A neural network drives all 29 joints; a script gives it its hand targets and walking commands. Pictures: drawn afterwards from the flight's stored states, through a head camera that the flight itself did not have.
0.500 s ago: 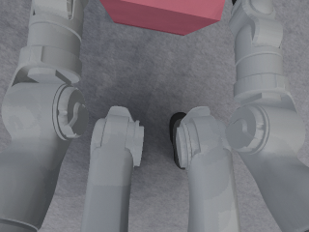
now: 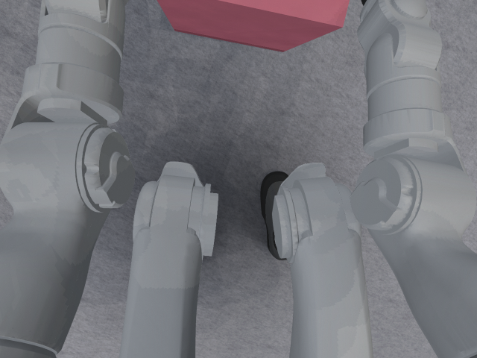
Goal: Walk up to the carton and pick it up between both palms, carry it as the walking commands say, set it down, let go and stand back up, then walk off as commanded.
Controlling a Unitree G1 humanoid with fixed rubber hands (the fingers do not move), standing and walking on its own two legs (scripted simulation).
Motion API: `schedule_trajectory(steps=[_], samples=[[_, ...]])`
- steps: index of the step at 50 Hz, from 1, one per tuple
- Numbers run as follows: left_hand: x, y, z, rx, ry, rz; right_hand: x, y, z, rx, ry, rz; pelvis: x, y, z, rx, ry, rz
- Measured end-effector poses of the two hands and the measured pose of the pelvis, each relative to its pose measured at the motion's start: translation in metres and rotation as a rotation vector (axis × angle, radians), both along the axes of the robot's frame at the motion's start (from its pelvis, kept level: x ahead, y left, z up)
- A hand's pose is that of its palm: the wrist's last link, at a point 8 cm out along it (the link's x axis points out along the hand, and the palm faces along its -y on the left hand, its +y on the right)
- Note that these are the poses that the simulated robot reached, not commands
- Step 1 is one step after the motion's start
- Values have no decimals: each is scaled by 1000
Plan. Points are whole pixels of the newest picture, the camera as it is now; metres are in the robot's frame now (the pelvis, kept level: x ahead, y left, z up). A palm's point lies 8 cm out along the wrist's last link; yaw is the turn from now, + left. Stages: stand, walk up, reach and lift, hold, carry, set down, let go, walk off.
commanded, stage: set down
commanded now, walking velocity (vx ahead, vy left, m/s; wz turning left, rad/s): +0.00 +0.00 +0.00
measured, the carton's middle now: out of the picture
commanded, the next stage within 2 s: let go in 1.96 s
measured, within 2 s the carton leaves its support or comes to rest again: neither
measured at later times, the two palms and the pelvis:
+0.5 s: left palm out of the picture +0.55 +0.18 -0.19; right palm out of the picture +0.53 -0.16 -0.18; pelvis -0.01 -0.01 +0.00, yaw +0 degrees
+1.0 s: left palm out of the picture +0.57 +0.19 -0.09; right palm out of the picture +0.54 -0.17 -0.09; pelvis -0.02 -0.01 +0.05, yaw +1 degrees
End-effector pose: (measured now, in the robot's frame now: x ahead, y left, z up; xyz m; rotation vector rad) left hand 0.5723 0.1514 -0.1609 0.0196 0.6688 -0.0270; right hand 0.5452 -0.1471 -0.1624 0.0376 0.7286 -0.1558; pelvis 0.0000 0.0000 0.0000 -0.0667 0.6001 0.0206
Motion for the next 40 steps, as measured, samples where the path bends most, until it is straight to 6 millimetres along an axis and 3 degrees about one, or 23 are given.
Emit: schedule_trajectory(steps=[13, 22, 31, 40], samples=[[-2, 1, -3, 20, -16, -15, 0, -1, -1, -12, -18, 15, -4, -4, -2, 1, -31, 0], [-33, 14, -39, 91, 93, 4, -16, -6, -19, -66, 47, 6, -8, -7, 1, 8, -46, 6], [-6, 40, -4, 123, 26, 54, -14, -19, -11, -60, 29, -28, -16, -7, -5, 5, -62, 12], [-5, 24, 11, 84, 16, 46, -9, -20, 14, -49, -34, -20, -18, -7, 7, 13, -62, 1]])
